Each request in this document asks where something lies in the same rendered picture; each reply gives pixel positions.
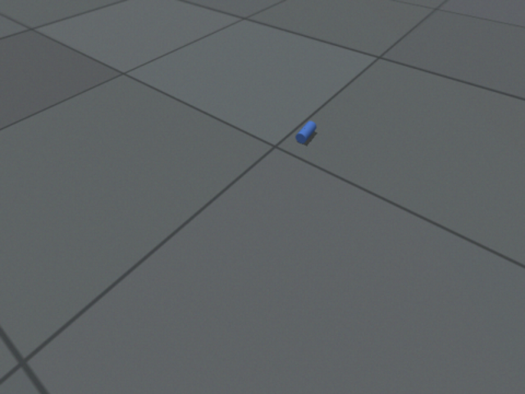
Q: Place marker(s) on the can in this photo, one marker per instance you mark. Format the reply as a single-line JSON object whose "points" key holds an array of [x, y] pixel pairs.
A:
{"points": [[305, 132]]}

